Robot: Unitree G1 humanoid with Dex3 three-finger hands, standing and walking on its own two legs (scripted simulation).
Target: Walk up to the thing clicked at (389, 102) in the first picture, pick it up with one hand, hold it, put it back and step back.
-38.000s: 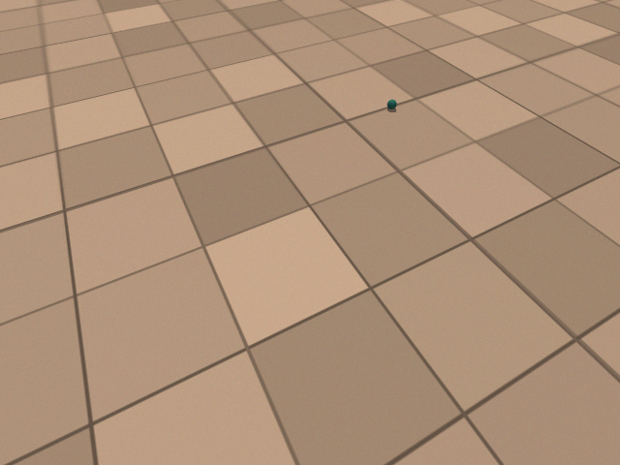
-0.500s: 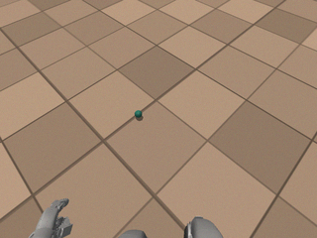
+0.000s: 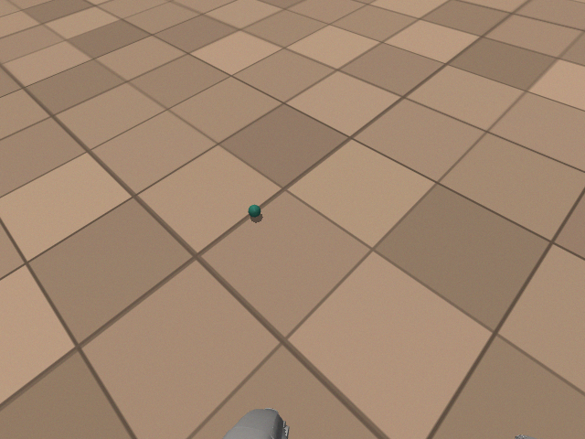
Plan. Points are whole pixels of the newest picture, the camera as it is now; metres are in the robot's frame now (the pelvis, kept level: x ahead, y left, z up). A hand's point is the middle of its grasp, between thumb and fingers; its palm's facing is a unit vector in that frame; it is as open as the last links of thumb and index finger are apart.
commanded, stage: step back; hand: left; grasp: from above
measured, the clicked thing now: (254, 210) +1.08 +0.31 -0.73
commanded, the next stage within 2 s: stand in 0.96 s
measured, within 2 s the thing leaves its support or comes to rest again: neither
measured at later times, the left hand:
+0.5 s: hand out of the picture +0.06 +0.27 -0.14, palm faces +0.08 -0.92 -0.39, open 7.4 cm
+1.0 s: hand out of the picture +0.09 +0.27 -0.14, palm faces +0.06 -0.93 -0.35, open 7.4 cm
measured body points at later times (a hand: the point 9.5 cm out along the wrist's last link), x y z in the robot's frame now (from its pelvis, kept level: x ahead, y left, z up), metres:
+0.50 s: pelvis +0.00 -0.01 +0.00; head +0.00 -0.02 +0.45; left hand +0.05 +0.31 -0.11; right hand +0.07 -0.32 -0.13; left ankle -0.02 +0.12 -0.70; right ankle +0.02 -0.11 -0.73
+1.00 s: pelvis +0.03 +0.01 +0.01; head +0.05 +0.01 +0.46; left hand +0.09 +0.32 -0.12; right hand +0.18 -0.27 -0.11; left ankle +0.06 +0.14 -0.73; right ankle +0.02 -0.11 -0.73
